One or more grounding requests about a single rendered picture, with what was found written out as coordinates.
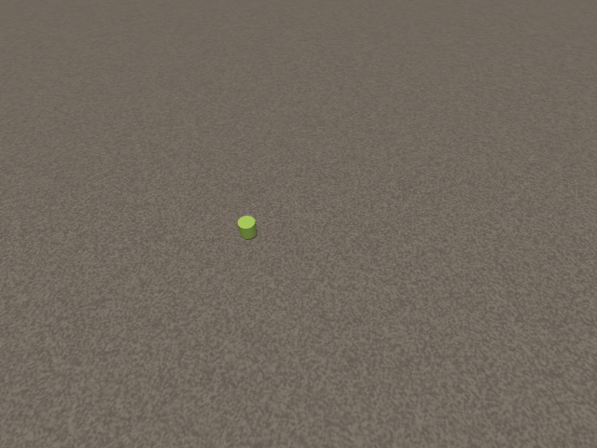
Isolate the tin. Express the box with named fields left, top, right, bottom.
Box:
left=238, top=216, right=257, bottom=239

